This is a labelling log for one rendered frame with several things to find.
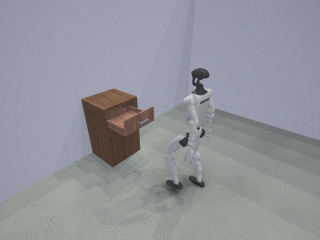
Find right robot thigh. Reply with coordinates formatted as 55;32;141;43
192;128;205;162

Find drawer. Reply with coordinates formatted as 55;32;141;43
106;105;154;137

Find robot torso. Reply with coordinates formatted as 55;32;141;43
186;88;210;140

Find robot left forearm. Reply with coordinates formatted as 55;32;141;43
187;120;198;149

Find cabinet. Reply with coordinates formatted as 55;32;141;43
81;88;141;167

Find left robot hand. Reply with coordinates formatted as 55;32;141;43
183;147;194;164

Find right robot upper arm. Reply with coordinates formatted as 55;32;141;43
205;88;215;115

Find handle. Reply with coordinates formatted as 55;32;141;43
137;118;149;126

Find left robot upper arm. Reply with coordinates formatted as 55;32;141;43
183;94;199;127

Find right robot hand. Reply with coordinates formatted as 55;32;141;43
202;127;211;141

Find robot right forearm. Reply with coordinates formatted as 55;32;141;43
205;111;215;129

